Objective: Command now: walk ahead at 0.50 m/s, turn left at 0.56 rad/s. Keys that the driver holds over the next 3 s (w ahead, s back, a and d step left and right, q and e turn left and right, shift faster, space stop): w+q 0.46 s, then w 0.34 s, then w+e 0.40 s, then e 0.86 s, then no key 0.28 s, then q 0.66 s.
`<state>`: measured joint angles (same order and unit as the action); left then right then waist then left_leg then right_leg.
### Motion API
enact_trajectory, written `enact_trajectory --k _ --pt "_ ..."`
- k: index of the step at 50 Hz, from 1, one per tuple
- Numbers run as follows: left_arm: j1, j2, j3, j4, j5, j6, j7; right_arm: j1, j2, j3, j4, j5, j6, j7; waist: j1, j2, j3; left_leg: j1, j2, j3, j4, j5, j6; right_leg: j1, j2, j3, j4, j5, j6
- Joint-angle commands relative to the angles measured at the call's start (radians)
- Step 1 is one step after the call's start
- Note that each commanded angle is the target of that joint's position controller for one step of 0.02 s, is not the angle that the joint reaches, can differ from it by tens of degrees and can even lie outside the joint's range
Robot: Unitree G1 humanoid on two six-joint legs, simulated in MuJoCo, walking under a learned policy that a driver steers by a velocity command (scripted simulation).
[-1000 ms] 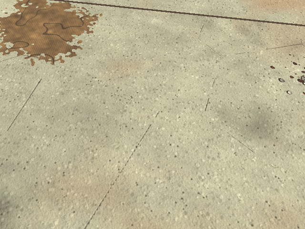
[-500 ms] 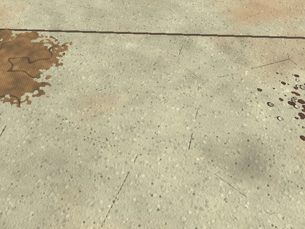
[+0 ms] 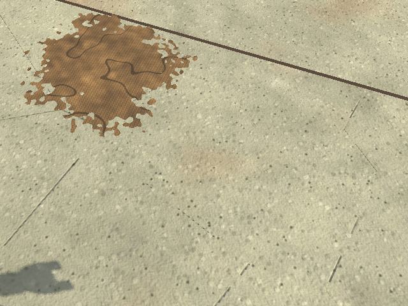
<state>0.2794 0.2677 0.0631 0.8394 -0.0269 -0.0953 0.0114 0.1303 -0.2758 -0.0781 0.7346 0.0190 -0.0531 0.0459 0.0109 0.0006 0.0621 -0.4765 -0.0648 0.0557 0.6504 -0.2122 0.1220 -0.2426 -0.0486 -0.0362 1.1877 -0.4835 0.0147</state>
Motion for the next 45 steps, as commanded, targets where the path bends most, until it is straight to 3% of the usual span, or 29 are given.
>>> enact_trajectory --k 1,2,3,5,7,11,14,17,19,20,21,22,23,24,25,26,27,29,32,34,37,41,43,44,45 --pt "-0.093 0.12 0.016 -0.138 0.005 -0.07 0.0 0.141 -0.123 -0.035 -0.037 0.003 -0.022 -0.01 -0.053 -0.012 -0.172 0.546 0.303 -0.554 -0.363 0.108 0.214 -0.53 -0.046 0.135 0.101 0.111 -0.035" --pt "-0.073 0.136 0.027 -0.133 0.025 -0.058 0.003 0.09 -0.093 -0.025 -0.057 -0.005 -0.023 -0.014 -0.016 -0.006 -0.148 0.434 0.271 -0.481 -0.381 0.201 0.2 -0.45 -0.07 0.139 0.037 0.145 -0.028" --pt "-0.058 0.136 0.031 -0.133 0.031 -0.043 0.001 0.075 -0.09 -0.022 -0.069 -0.011 -0.023 -0.017 0.006 0.004 -0.136 0.368 0.25 -0.45 -0.403 0.241 0.195 -0.399 -0.078 0.137 0.0 0.164 -0.018" --pt "-0.061 0.107 0.027 -0.145 0.041 -0.022 0.002 0.09 -0.114 -0.028 -0.069 -0.006 -0.028 -0.027 0.017 0.003 -0.115 0.29 0.229 -0.391 -0.422 0.343 0.198 -0.377 -0.074 0.111 -0.089 0.195 0.012" --pt "-0.128 0.083 0.018 -0.173 0.047 -0.012 0.005 0.124 -0.145 -0.036 -0.062 -0.003 -0.027 -0.041 0.002 0.012 -0.087 0.243 0.199 -0.335 -0.429 0.383 0.182 -0.389 -0.056 0.09 -0.215 0.291 0.038" --pt "-0.281 0.05 0.0 -0.211 0.038 -0.017 -0.008 0.183 -0.149 -0.037 -0.05 0.006 -0.012 -0.056 -0.062 0.071 -0.072 0.214 0.132 -0.287 -0.395 0.267 0.111 -0.316 0.015 0.072 -0.534 0.542 0.044" --pt "-0.351 0.072 0.004 -0.237 0.022 -0.028 -0.023 0.229 -0.153 -0.037 -0.038 0.01 -0.003 -0.058 -0.092 0.095 -0.069 0.262 0.162 -0.358 -0.354 0.188 0.099 -0.286 0.045 0.086 -0.635 0.562 0.036" --pt "-0.343 0.111 0.02 -0.245 0.019 -0.044 -0.035 0.235 -0.15 -0.038 -0.039 0.01 0.006 -0.065 -0.073 0.116 -0.075 0.352 0.199 -0.458 -0.272 0.157 0.082 -0.253 0.055 0.111 -0.703 0.464 0.004" --pt "-0.227 0.136 0.038 -0.219 0.019 -0.055 -0.031 0.198 -0.137 -0.035 -0.054 0.008 0.01 -0.066 -0.003 0.141 -0.11 0.35 0.174 -0.474 -0.178 0.235 0.051 -0.096 0.063 0.088 -0.761 0.431 -0.037" --pt "-0.11 0.171 0.053 -0.202 0.034 -0.06 -0.025 0.181 -0.095 -0.02 -0.071 0.001 0.007 -0.062 0.056 0.114 -0.206 0.289 0.122 -0.427 -0.012 0.252 0.017 0.112 -0.01 0.139 -0.749 0.436 -0.085" --pt "0.057 0.234 0.067 -0.19 0.042 -0.055 -0.015 0.196 -0.038 0.003 -0.096 -0.023 0.003 -0.061 0.106 -0.031 -0.358 0.133 0.038 -0.317 0.286 0.005 -0.027 0.39 -0.197 0.339 -0.736 0.399 -0.145" --pt "0.1 0.28 0.078 -0.148 0.048 -0.043 -0.026 0.353 -0.017 0.012 -0.119 0.021 -0.006 -0.06 0.018 -0.401 -0.425 -0.229 -0.044 -0.244 0.562 -0.41 -0.075 0.623 -0.39 0.827 -0.846 0.151 -0.304" --pt "0.056 0.164 0.054 -0.178 0.028 -0.038 -0.027 0.325 -0.13 -0.007 -0.08 0.032 -0.002 -0.063 0.048 -0.228 -0.316 -0.329 0.042 -0.27 0.675 -0.339 -0.089 0.545 -0.371 0.809 -0.884 -0.042 -0.272" --pt "0.022 0.111 0.038 -0.18 0.024 -0.03 -0.022 0.212 -0.166 -0.018 -0.093 0.017 0.004 -0.061 0.074 -0.123 -0.197 -0.337 0.069 -0.237 0.685 -0.236 -0.095 0.416 -0.318 0.631 -0.892 0.002 -0.227" --pt "-0.016 0.102 0.029 -0.178 0.034 -0.024 -0.024 0.165 -0.142 -0.014 -0.101 0.003 0.006 -0.061 0.052 -0.047 -0.133 -0.292 0.098 -0.214 0.657 -0.169 -0.099 0.287 -0.27 0.517 -0.912 0.133 -0.21" --pt "-0.038 0.088 0.023 -0.165 0.038 -0.021 -0.027 0.134 -0.122 -0.014 -0.113 -0.007 0.004 -0.057 0.034 -0.043 -0.082 -0.27 0.119 -0.214 0.604 -0.131 -0.099 0.199 -0.231 0.439 -0.935 0.227 -0.211" --pt "-0.046 0.081 0.018 -0.158 0.043 -0.023 -0.027 0.144 -0.099 -0.012 -0.114 0.0 0.004 -0.05 0.01 -0.071 -0.07 -0.221 0.138 -0.207 0.567 -0.111 -0.096 0.141 -0.2 0.371 -0.96 0.282 -0.204" --pt "-0.038 0.081 0.019 -0.135 0.034 -0.032 -0.031 0.156 -0.063 -0.003 -0.11 0.004 0.008 -0.046 -0.006 -0.095 -0.069 -0.193 0.143 -0.177 0.497 -0.104 -0.101 0.104 -0.18 0.294 -0.995 0.365 -0.223" --pt "-0.021 0.13 0.032 -0.104 0.024 -0.034 -0.03 0.084 -0.042 0.011 -0.132 -0.011 0.004 -0.043 -0.002 -0.07 -0.058 -0.227 0.166 -0.148 0.337 -0.018 -0.115 0.115 -0.192 0.227 -1.031 0.481 -0.25" --pt "-0.012 0.147 0.034 -0.089 0.018 -0.025 -0.026 0.028 -0.03 0.022 -0.14 -0.012 -0.006 -0.035 0.016 -0.064 -0.056 -0.203 0.172 -0.118 0.206 0.086 -0.118 0.12 -0.174 0.167 -1.039 0.514 -0.237" --pt "0.031 0.171 0.035 -0.062 0.007 -0.012 -0.025 -0.07 -0.023 0.029 -0.157 -0.005 -0.018 -0.022 0.056 -0.071 -0.041 -0.13 0.146 -0.073 0.039 0.189 -0.119 0.119 -0.153 0.102 -1.029 0.518 -0.212" --pt "0.093 0.191 0.037 -0.023 -0.006 0.009 -0.026 -0.153 -0.048 0.023 -0.194 0.005 -0.025 -0.009 0.07 -0.092 -0.016 -0.092 0.12 -0.058 -0.073 0.134 -0.089 0.194 -0.204 0.129 -0.988 0.527 -0.194" --pt "0.079 0.208 0.038 -0.013 -0.011 0.021 -0.022 -0.09 -0.078 0.007 -0.184 0.001 -0.033 -0.008 0.009 -0.099 -0.039 0.034 0.087 -0.04 -0.147 0.102 -0.061 0.202 -0.207 0.136 -0.903 0.647 -0.172" --pt "0.073 0.2 0.033 -0.012 -0.012 0.025 -0.019 0.023 -0.113 -0.014 -0.149 -0.006 -0.035 -0.014 -0.052 -0.084 -0.105 0.211 0.061 -0.022 -0.186 0.118 -0.04 0.171 -0.167 0.102 -0.776 0.77 -0.149" --pt "0.065 0.162 0.016 -0.022 0.001 0.021 -0.017 0.187 -0.171 -0.039 -0.111 -0.017 -0.034 -0.027 -0.128 -0.053 -0.219 0.473 0.134 -0.09 -0.159 0.145 -0.002 0.042 -0.113 0.062 -0.559 0.709 -0.11"
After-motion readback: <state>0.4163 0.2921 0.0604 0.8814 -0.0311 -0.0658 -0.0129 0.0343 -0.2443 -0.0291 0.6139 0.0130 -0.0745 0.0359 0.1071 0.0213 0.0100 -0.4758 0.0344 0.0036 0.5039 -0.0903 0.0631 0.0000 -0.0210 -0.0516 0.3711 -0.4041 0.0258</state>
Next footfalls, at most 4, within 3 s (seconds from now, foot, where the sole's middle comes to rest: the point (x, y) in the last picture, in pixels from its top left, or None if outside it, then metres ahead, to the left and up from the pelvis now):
0.40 right None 0.42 -0.10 -0.75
0.90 left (141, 262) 0.57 0.24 -0.75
1.40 right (194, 180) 0.89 0.08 -0.75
1.88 left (136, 177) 0.90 0.29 -0.75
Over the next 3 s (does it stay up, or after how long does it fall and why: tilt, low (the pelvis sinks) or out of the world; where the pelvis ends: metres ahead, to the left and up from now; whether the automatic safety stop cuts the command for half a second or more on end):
stays up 0.78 0.20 0.03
